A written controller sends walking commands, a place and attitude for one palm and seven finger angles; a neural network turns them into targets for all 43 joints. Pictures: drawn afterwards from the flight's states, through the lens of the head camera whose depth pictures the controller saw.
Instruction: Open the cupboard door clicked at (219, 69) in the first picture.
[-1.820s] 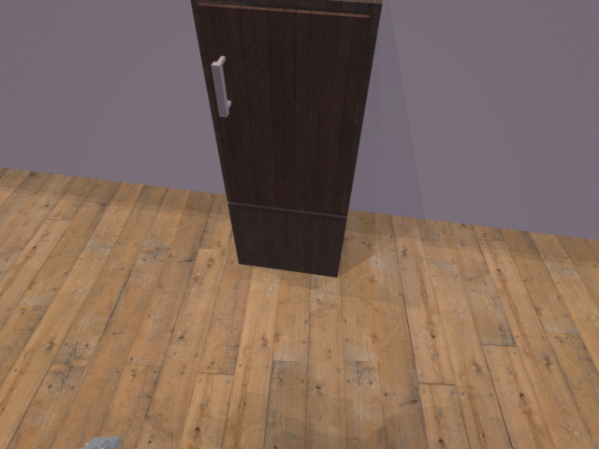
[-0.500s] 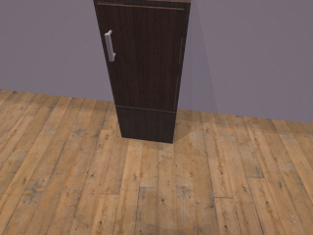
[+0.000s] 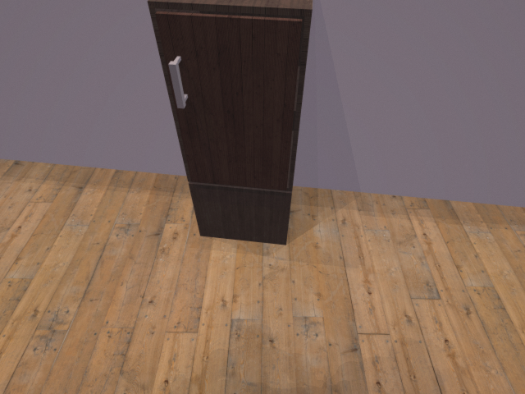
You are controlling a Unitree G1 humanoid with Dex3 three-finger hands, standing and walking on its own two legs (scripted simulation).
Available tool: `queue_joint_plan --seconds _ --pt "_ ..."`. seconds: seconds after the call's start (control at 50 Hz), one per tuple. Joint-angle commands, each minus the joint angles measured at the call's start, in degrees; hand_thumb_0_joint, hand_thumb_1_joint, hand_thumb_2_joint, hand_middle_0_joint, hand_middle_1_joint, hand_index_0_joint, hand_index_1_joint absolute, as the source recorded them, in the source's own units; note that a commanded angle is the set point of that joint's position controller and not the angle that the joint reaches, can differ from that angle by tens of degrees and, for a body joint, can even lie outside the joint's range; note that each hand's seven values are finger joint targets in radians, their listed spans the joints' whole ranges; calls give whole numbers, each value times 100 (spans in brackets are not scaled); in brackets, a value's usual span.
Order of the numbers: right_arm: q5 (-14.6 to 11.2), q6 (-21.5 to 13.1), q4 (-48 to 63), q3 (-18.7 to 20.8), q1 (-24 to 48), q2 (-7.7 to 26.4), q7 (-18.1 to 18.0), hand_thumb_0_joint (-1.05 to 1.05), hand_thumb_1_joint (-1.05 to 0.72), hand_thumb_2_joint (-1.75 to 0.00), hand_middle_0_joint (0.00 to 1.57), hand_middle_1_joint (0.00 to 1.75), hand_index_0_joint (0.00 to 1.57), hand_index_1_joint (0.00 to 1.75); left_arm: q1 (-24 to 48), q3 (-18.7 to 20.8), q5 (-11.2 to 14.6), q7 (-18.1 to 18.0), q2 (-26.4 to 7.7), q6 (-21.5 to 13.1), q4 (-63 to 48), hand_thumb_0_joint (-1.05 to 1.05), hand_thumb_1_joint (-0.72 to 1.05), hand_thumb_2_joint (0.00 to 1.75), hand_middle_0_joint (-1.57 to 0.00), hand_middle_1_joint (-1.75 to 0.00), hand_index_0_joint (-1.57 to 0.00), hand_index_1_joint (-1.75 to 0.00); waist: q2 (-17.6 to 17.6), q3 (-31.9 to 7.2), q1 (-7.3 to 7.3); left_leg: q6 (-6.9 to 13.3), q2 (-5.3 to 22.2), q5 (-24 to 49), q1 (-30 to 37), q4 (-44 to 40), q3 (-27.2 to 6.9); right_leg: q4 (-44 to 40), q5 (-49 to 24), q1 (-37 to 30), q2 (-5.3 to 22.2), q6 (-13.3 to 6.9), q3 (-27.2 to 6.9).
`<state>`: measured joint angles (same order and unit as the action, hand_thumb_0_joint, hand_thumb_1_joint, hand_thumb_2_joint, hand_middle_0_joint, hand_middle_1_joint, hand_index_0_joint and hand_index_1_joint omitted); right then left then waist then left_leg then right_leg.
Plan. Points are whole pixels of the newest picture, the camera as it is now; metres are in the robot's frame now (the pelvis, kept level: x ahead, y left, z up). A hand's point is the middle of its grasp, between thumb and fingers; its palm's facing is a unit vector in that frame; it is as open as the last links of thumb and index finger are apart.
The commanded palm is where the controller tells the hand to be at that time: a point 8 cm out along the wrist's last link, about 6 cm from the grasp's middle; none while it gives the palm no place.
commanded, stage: take the last steps up to it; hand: left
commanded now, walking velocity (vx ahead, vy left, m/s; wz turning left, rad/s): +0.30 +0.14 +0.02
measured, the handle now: (179, 82) +0.89 +0.29 +0.04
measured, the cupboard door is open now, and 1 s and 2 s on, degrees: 0 0 0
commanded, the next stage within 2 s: come to a stop and stand still in 0.82 s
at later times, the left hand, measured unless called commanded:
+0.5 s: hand (145, 381) +0.18 +0.23 -0.18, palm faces -0.04 -0.98 -0.17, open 7.3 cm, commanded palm none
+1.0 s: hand (143, 320) +0.30 +0.27 -0.20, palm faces +0.09 -0.98 -0.17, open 7.3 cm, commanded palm none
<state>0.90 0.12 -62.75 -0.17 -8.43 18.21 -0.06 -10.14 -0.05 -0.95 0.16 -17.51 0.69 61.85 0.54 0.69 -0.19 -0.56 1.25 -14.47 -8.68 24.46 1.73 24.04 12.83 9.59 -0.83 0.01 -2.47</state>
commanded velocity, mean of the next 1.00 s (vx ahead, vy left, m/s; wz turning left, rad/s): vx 0.19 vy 0.07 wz -0.01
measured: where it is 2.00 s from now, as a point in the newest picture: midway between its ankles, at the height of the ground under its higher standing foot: (251, 393)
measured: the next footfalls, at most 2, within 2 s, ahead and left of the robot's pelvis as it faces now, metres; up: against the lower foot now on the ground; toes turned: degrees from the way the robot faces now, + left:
right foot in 0.62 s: +0.31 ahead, -0.06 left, +0.00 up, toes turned -10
left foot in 0.98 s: +0.40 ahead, +0.21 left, +0.00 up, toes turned +8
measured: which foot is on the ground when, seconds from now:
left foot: down 0.00-0.62, up 0.64-0.96, down 0.98-1.00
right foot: down 0.00-0.18, up 0.20-0.60, down 0.62-0.98, up 1.00-1.00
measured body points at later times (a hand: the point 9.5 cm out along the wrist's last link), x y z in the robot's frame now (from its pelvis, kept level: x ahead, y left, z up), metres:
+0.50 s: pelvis +0.13 +0.05 -0.01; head +0.15 +0.06 +0.44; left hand +0.18 +0.28 -0.17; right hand -0.03 -0.12 -0.15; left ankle +0.00 +0.12 -0.74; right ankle +0.22 -0.07 -0.70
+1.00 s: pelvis +0.31 +0.09 -0.02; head +0.31 +0.11 +0.43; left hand +0.29 +0.33 -0.18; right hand +0.39 -0.16 -0.15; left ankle +0.36 +0.21 -0.75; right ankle +0.28 -0.05 -0.74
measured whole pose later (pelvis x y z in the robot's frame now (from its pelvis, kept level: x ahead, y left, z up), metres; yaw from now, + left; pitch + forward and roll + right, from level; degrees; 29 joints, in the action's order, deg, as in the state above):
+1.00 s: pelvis +0.31 +0.09 -0.02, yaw +0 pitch -1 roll -2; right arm 1.5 -2.6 -56.7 2.6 -11.7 11.4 0.2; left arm -18.4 3.3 -1.3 -0.3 -10.9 -0.5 61.3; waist -1.1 0.7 -1.5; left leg -0.1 5.1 -11.9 -20.7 34.8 5.7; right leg 34.6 21.5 12.1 4.7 1.3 8.2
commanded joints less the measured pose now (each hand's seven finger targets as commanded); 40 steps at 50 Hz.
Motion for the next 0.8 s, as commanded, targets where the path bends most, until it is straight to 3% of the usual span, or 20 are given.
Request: queue_joint_plan --seconds 0.0,0.08,0.12,0.14,0.16,0.18,0.2,0.24,0.3,0.44,0.48,0.54,0.56,0.58,0.6,0.62,0.66,0.68,0.72,0.78 --pt "63 -38 269 126 -360 403 2 0 -90 -90 20 30 20 30 -588 305 -33 -53 -973 -38 -256 0 90 90 -20 -30 -20 -30 -933 517 -154 42 22 -1031 -1082 674 81 -1343 2466 170 1344 -674 -1783" --pt "39 -157 367 195 -728 210 23 0 -90 -90 20 30 20 30 -832 441 -29 -80 -892 -151 -345 0 90 90 -20 -30 -20 -30 -766 489 -85 110 130 -894 -1063 740 165 -997 1664 104 1636 -983 -1727" --pt "13 -218 246 209 -1276 125 7 0 -90 -90 20 30 20 30 -648 432 -15 -63 -645 -152 -412 0 90 90 -20 -30 -20 -30 -513 420 180 180 135 -635 12 17 113 -325 1287 843 1154 -749 -1001" --pt "35 -244 115 262 -1685 273 -14 0 -90 -90 20 30 20 30 -511 394 -23 -43 -378 -118 -493 0 90 90 -20 -30 -20 -30 257 527 346 374 541 -886 567 -464 -552 590 1398 1556 581 -494 -383" --pt "73 -239 -2 377 -2162 652 -32 0 -90 -90 20 30 20 30 -333 332 -35 -13 -24 -110 -636 0 90 90 -20 -30 -20 -30 1532 625 508 817 1534 -1556 936 -1242 -1882 2132 1658 2477 -18 -193 584" --pt "55 -267 -64 344 -2503 489 -97 0 -90 -90 20 30 20 30 61 303 -64 -49 43 -167 -808 0 90 90 -20 -30 -20 -30 1332 890 618 1186 1983 -1091 1005 -1620 -2549 3183 1844 3108 118 -188 470" --pt "26 -296 -65 282 -2457 276 -140 0 -90 -90 20 30 20 30 128 324 -65 -30 87 -211 -784 0 90 90 -20 -30 -20 -30 596 997 512 1372 2008 -377 1002 -1521 -2400 3751 1597 3331 406 -239 294" --pt "29 -393 -7 199 -2246 -27 -179 0 -90 -90 20 30 20 30 -27 325 -64 23 265 -236 -633 0 90 90 -20 -30 -20 -30 193 904 305 1346 1709 948 933 -1384 -1644 4050 1059 3219 682 -171 326" --pt "-6 -493 -105 161 -2201 -245 -219 0 -90 -90 20 30 20 30 -304 313 -58 60 448 -167 -507 0 90 90 -20 -30 -20 -30 448 705 85 1250 1322 1854 879 -1386 -885 3885 523 2991 727 -52 536" --pt "17 -500 -478 170 -2628 -500 -248 0 -90 -90 20 30 20 30 432 307 -37 80 689 -199 -720 0 90 90 -20 -30 -20 -30 501 886 214 1132 1116 2612 904 -1327 -238 2097 31 2510 571 -122 984" --pt "17 -485 -570 184 -2672 -493 -247 0 -90 -90 20 30 20 30 454 320 -40 57 672 -230 -756 0 90 90 -20 -30 -20 -30 460 836 176 1099 1160 3426 884 -1113 -179 1809 113 2095 428 -247 1046" --pt "-13 -456 -573 227 -2527 -352 -247 0 -90 -90 20 30 20 30 -466 384 -70 -6 537 -304 -529 0 90 90 -20 -30 -20 -30 343 385 -262 922 1100 5016 910 101 59 1317 123 860 81 -421 1225" --pt "-40 -448 -507 254 -2442 -325 -231 0 -90 -90 20 30 20 30 -1174 445 -97 -29 363 -362 -351 0 90 90 -20 -30 -20 -30 156 43 -577 764 928 4751 488 1062 154 824 -266 -148 93 -468 1151" --pt "-95 -461 -387 238 -2418 -460 -181 0 -90 -90 20 30 20 30 -1958 558 -134 -85 -37 -459 -152 0 90 90 -20 -30 -20 -30 -331 -408 -845 529 619 3189 -786 2619 282 565 -497 -1616 1082 -865 36" --pt "-131 -517 -201 236 -2626 -738 -147 0 -90 -90 20 30 20 30 -2512 677 -84 -159 -563 -472 -19 0 90 90 -20 -30 -20 -30 -1236 -1082 -775 260 -279 -1151 -2137 4618 424 -211 -1315 -2569 2871 -1675 -2652" --pt "-68 -438 -110 296 -2240 -617 -143 0 -90 -90 20 30 20 30 -2224 705 25 -161 -668 -434 -55 0 90 90 -20 -30 -20 -30 -732 -870 -709 314 -45 -1659 -2349 5412 -183 -734 -687 -1879 3124 -1850 -2940" --pt "33 -300 127 319 -1562 -798 -64 0 -90 -90 20 30 20 30 -1128 540 2 -219 -27 -419 -313 0 90 90 -20 -30 -20 -30 -89 440 -292 309 510 -876 -2578 5392 -434 -1140 693 123 2698 -1441 -1955" --pt "64 -217 109 290 -1609 -954 -25 0 -90 -90 20 30 20 30 -796 449 -43 -230 242 -444 -391 0 90 90 -20 -30 -20 -30 -180 665 -66 244 638 -670 -2332 5040 -405 -1233 626 831 2393 -1211 -1263" --pt "83 -74 53 282 -1906 -1045 3 0 -90 -90 20 30 20 30 -607 378 -81 -210 388 -464 -426 0 90 90 -20 -30 -20 -30 -566 550 221 85 665 -471 -1797 4259 -140 -1374 274 1466 1972 -933 -286" --pt "58 -47 203 285 -1809 -1100 72 0 -90 -90 20 30 20 30 -489 457 -94 -164 194 -459 -513 0 90 90 -20 -30 -20 -30 -597 347 290 9 640 -66 -1223 2885 144 -1343 191 1708 1663 -841 335"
